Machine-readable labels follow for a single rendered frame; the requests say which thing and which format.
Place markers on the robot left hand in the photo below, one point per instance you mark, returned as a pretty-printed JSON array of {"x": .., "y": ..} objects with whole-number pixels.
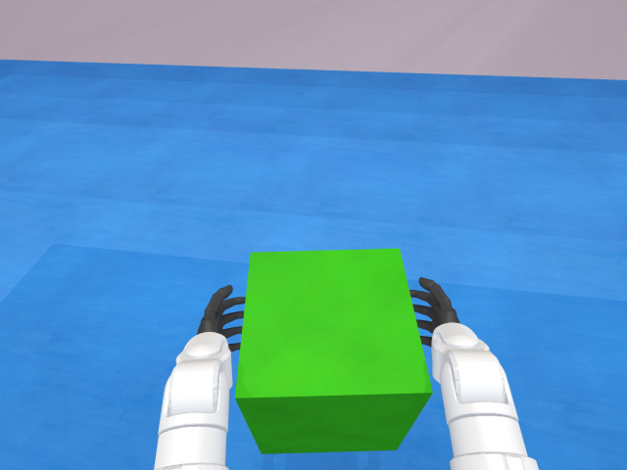
[{"x": 213, "y": 320}]

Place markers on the carton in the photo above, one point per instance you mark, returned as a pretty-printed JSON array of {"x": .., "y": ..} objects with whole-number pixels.
[{"x": 330, "y": 358}]

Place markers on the robot right forearm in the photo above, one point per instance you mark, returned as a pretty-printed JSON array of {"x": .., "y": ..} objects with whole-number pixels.
[{"x": 478, "y": 404}]

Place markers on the robot left forearm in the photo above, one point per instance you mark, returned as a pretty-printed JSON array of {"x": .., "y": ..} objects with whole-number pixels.
[{"x": 194, "y": 417}]

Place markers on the robot right hand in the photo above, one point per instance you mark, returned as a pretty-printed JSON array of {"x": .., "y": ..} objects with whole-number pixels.
[{"x": 441, "y": 311}]

